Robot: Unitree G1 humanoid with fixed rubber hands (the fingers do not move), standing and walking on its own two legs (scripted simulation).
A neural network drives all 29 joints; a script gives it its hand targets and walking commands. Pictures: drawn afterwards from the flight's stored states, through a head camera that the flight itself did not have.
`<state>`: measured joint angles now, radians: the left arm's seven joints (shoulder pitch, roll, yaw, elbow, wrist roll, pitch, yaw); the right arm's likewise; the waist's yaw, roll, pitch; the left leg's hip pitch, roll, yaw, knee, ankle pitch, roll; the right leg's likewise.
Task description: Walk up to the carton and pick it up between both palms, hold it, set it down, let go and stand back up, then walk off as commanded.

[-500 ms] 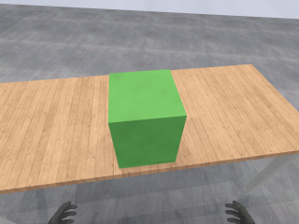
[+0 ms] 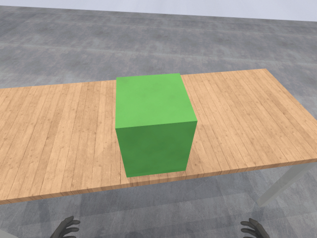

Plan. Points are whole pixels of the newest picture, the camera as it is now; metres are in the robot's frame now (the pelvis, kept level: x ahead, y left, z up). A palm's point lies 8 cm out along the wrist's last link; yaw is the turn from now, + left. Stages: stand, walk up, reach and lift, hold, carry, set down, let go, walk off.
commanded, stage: reach and lift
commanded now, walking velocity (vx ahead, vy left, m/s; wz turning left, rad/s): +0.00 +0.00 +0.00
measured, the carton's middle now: (152, 126) +0.46 +0.03 +0.01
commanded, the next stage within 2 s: none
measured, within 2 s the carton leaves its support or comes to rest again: neither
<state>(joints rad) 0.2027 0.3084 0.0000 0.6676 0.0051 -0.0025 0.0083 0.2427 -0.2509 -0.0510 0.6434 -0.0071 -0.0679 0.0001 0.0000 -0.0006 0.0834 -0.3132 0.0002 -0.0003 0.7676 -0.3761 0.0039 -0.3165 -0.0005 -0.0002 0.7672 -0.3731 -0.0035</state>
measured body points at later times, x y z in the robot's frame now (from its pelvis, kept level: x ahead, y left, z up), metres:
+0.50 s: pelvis +0.00 -0.01 +0.02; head +0.02 -0.01 +0.47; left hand +0.18 +0.25 -0.06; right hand +0.15 -0.25 -0.07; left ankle +0.03 +0.12 -0.71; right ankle +0.03 -0.12 -0.71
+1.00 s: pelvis +0.00 -0.02 +0.02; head +0.01 -0.02 +0.47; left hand +0.20 +0.23 -0.02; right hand +0.18 -0.22 -0.04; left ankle +0.03 +0.12 -0.71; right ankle +0.03 -0.12 -0.71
